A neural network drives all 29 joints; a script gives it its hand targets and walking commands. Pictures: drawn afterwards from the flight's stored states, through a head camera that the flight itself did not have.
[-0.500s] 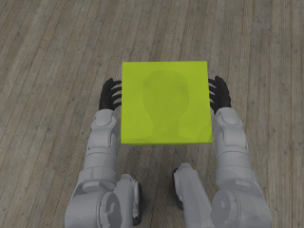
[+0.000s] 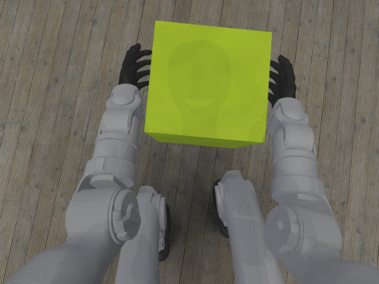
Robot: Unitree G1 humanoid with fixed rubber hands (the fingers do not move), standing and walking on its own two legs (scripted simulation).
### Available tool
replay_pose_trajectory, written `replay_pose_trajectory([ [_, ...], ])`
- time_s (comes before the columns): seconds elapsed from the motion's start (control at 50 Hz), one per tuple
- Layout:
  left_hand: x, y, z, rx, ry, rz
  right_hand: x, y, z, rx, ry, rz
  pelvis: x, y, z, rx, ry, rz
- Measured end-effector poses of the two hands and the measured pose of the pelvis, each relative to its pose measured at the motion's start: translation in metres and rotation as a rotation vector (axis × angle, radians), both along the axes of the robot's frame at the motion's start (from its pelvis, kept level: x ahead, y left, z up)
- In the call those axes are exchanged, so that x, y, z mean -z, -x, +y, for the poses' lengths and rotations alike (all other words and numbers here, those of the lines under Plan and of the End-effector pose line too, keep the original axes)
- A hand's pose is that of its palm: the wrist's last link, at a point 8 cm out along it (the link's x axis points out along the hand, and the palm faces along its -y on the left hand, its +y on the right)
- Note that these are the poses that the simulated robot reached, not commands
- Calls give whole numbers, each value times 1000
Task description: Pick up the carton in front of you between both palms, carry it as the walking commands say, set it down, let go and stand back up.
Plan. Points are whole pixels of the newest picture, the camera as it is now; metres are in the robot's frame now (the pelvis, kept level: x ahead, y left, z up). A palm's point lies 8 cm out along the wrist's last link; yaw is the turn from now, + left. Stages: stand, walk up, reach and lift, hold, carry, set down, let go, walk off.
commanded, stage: set down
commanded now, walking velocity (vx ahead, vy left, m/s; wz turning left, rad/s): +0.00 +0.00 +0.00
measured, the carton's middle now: (202, 99) +0.48 -0.08 -0.17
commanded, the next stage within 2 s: none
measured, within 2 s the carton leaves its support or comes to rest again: rests again in 1.64 s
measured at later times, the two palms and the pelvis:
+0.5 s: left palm (150, 93) +0.54 +0.05 -0.25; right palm (263, 107) +0.46 -0.24 -0.25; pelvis -0.02 +0.01 -0.10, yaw -1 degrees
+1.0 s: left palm (154, 98) +0.54 +0.05 -0.30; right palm (261, 106) +0.46 -0.24 -0.28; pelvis -0.01 +0.01 -0.13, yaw -1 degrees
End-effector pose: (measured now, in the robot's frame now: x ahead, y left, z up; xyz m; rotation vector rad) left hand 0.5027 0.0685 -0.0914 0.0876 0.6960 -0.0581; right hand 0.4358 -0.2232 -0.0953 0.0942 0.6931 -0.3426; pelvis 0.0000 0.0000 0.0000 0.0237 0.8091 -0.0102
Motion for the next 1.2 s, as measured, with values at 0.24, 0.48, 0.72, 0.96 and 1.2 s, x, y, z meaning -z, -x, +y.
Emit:
replay_pose_trajectory([
  [0.24,78,-17,-4,39,-4,18,72,-11,-3,17,22,24,49,8,6,-15,14,34],
  [0.48,157,-34,-16,96,-24,38,147,-18,-13,41,28,53,96,16,10,-23,29,11],
  [0.72,193,-40,-28,130,-25,45,168,-31,-27,31,33,65,122,10,9,-8,36,-26],
  [0.96,204,-36,-18,133,-30,71,178,-28,-20,-14,29,93,129,12,12,-24,45,-44],
  [1.2,216,-33,-20,164,-5,81,188,-27,-25,-14,37,106,133,14,15,-27,56,-75],
])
